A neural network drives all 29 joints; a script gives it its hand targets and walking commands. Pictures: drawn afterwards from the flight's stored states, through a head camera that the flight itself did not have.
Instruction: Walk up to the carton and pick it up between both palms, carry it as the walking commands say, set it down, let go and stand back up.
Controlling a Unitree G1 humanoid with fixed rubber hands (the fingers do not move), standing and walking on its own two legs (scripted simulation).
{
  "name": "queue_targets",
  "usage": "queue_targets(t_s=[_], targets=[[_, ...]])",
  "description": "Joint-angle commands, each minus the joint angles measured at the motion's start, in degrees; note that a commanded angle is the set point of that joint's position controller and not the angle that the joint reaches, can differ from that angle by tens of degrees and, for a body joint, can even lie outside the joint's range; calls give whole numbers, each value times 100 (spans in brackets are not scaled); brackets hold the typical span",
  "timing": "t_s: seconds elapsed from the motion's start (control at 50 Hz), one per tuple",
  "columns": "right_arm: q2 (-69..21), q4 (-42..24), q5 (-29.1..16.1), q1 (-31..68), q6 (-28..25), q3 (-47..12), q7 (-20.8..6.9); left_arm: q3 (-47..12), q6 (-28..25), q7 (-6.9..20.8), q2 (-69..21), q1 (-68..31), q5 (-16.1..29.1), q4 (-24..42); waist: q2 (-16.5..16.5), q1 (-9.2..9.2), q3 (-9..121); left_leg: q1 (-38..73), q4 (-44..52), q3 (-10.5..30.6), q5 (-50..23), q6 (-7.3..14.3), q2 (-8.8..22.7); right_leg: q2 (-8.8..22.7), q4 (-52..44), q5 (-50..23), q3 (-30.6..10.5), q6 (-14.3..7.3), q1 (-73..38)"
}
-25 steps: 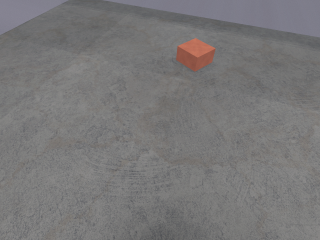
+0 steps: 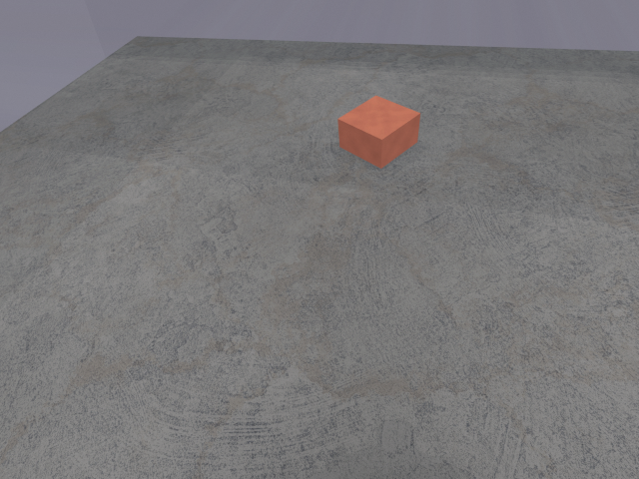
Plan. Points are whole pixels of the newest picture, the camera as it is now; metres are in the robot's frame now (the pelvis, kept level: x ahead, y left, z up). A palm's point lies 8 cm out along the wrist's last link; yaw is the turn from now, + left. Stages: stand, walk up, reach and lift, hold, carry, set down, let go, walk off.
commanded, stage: walk up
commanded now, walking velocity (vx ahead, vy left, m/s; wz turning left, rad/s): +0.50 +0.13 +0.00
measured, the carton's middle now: (378, 130) +1.85 -0.17 -0.69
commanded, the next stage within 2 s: none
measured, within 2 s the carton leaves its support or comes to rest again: neither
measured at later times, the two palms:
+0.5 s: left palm (156, 450) +0.22 +0.30 -0.15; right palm (493, 384) +0.29 -0.20 -0.11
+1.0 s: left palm (247, 253) +0.57 +0.20 -0.12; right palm (514, 315) +0.43 -0.28 -0.15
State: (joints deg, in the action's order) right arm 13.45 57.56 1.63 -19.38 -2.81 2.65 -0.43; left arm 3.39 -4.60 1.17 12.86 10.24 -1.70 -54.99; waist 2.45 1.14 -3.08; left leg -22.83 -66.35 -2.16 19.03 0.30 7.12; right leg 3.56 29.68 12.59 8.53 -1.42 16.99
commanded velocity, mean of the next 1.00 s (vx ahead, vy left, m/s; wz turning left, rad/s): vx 0.49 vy -0.06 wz -0.01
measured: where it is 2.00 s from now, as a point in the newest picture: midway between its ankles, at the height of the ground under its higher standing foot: (365, 288)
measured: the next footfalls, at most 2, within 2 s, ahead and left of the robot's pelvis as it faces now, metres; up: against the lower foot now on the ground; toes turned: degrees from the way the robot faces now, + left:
left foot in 0.36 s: +0.32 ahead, +0.16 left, +0.00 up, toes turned +9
right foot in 0.90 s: +0.56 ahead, -0.15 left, +0.00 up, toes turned -10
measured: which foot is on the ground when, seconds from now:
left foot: up 0.00-0.34, down 0.36-0.90, up 0.92-1.00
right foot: down 0.00-0.36, up 0.38-0.88, down 0.90-1.00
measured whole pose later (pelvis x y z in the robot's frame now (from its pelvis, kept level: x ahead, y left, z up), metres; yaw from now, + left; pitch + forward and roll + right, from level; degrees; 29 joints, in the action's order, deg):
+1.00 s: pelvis +0.47 -0.04 +0.00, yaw +0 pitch +1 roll +0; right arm 12.4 60.5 1.8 -21.4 -3.6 2.5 0.0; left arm 3.5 -4.4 1.3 11.6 7.7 -2.0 -56.3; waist 2.0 2.3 -3.0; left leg -20.6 -65.4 -2.2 21.6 0.1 7.4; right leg 3.8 31.2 12.2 9.0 -1.6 19.9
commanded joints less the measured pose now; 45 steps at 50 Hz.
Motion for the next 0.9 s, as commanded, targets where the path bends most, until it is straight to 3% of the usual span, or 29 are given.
queue_targets(t_s=[0.0,0.04,0.1,0.14,0.18,0.2,0.24,0.28,0.3,0.32,0.34,0.36,0.38,0.4,0.42,0.44,0.48,0.54,0.7,0.78,0.8,0.82,0.84,0.86,0.88], targets=[[72,-127,-1,-364,119,61,-91,70,-133,-59,570,564,65,-29,-990,-59,221,-981,-208,235,-678,-54,291,1442,-1638,-1462,-1561,-277,-1047],[99,-232,-7,-38,228,89,-144,27,-162,-63,513,835,82,-131,-1104,-63,47,-1111,75,106,-1002,-116,229,1374,-1738,-1828,-1221,-303,-1039],[148,-415,-23,652,297,93,-227,4,-146,-101,555,1163,77,-192,-1108,-156,-238,-1352,818,-25,-1342,-228,180,1374,-1973,-1643,-998,-347,-1134],[86,-521,-46,1123,298,51,-274,-5,-125,-121,567,1287,83,-214,-1141,-236,-402,-1241,1577,-120,-1563,-272,133,1291,-2140,-1168,-796,-326,-1115],[50,-708,-103,1702,240,-10,-297,-17,-85,-113,508,1306,88,-303,-1453,-251,-546,-652,2524,-377,-1619,-293,16,952,-2371,-309,-381,-360,-807],[100,-759,-111,1908,222,-21,-290,5,-51,-108,530,1436,86,-366,-1558,-328,-604,-413,2695,-599,-1505,-299,-61,899,-2424,-48,-301,-456,-729],[103,-784,-46,2044,173,-16,-237,17,-12,-134,559,1753,72,-524,-1242,-426,-669,-284,2935,-687,-1234,-300,-49,1087,-2245,-275,-588,-578,-870],[156,-735,-5,1883,92,-12,-177,39,17,-158,699,1770,55,-591,-1071,-341,-526,-113,3280,-641,-896,-253,-109,1250,-1881,-735,-807,-546,-1169],[241,-630,0,1531,42,9,-139,41,32,-163,760,1649,70,-582,-905,-141,-330,407,3577,-648,-858,-213,-191,1187,-1398,-1026,-742,-462,-1122],[446,-368,3,790,-22,77,-88,27,52,-154,761,1555,92,-573,-522,176,82,1308,3896,-773,-843,-144,-334,919,-432,-1424,-422,-332,-968],[805,-70,54,-89,-88,182,-20,-64,56,-152,502,1651,93,-578,30,480,745,2616,3896,-261,-521,22,83,538,895,-1121,-189,-175,-244],[1643,63,163,-965,-93,400,75,-42,66,-155,152,1966,111,-501,1374,751,1274,3840,4744,2516,26,430,2016,-294,2813,1446,-113,168,1538],[1935,164,-5,-1269,-41,468,145,73,93,-142,355,1949,6,-397,1193,683,1644,3616,5516,4010,-186,561,2624,-252,3925,1863,-929,107,1761],[1530,116,-24,-601,-33,361,151,87,121,-125,369,1810,11,-428,835,348,1187,2982,5379,3255,-210,560,2358,61,4273,1416,-1195,70,1895],[1057,37,-16,-124,-73,265,135,35,113,-91,233,1543,43,-409,554,182,559,2256,5287,2409,-507,528,1938,256,4232,891,-1138,82,1927],[607,16,-35,147,-130,180,116,12,136,-48,114,1389,63,-404,463,31,297,1812,5309,1668,-676,444,1479,452,4030,399,-1108,124,1798],[265,73,-45,102,-225,76,105,3,256,18,-18,1412,28,-472,648,-121,207,1412,5410,871,-1443,374,1126,455,3865,5,-866,235,1524],[395,151,-62,-323,-304,68,84,44,394,103,34,1000,0,-329,612,-143,110,1438,5358,412,-2250,362,1043,418,3491,-359,-727,389,1669],[562,259,-26,-936,-277,111,149,-43,421,329,-42,-729,52,327,685,295,-542,1575,5915,173,-1024,433,1173,354,1100,-1100,-413,455,1705],[715,352,5,-1002,-247,165,165,-4,322,325,73,-1031,34,464,964,343,-551,1700,5823,-80,-1228,358,1209,229,300,-715,-256,376,1127],[559,391,1,-952,-225,141,128,-3,263,278,104,-948,6,417,1162,271,-419,1686,5737,-278,-866,338,1072,166,121,-490,-126,328,822],[532,446,-22,-1009,-188,122,127,37,210,240,239,-737,-21,351,1007,162,-293,1487,5458,-373,-763,318,990,105,18,-417,-1,333,221],[564,490,-35,-1023,-163,90,115,104,155,173,393,-275,-36,167,521,-52,-73,1234,4721,-514,-1207,268,882,-11,-182,-389,143,324,-579],[530,462,-30,-1028,-146,63,82,189,92,80,624,486,-52,-149,-90,-338,409,866,3459,-687,-1489,189,563,-70,-299,-61,150,229,-1652],[300,248,-15,-964,-166,1,52,336,29,1,1144,1376,-142,-345,-1197,-725,955,-230,1610,-690,-405,41,165,1067,-697,691,-1365,-39,-2633]])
